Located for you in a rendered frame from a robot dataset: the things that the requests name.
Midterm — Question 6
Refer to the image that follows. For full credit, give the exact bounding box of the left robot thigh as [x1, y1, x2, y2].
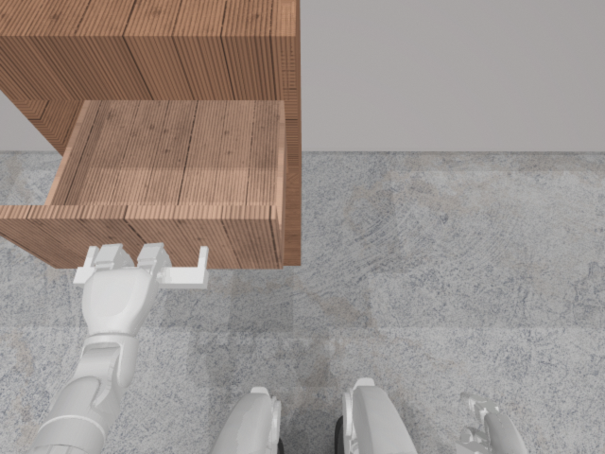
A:
[208, 393, 281, 454]

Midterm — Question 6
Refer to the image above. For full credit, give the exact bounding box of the cabinet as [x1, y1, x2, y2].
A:
[0, 0, 302, 266]

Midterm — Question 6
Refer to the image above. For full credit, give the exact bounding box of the drawer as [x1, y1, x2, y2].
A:
[0, 100, 287, 270]

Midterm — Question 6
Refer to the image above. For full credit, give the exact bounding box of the right robot hand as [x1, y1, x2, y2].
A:
[455, 392, 528, 454]

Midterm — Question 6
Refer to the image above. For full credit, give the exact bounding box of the handle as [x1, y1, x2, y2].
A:
[73, 246, 209, 288]

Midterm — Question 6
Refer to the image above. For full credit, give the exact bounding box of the left robot hand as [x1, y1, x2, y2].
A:
[82, 242, 172, 337]

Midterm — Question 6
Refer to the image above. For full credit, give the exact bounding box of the robot left forearm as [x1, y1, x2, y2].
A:
[23, 332, 139, 454]

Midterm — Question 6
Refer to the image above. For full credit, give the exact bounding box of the robot right shin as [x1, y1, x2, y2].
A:
[343, 377, 375, 454]

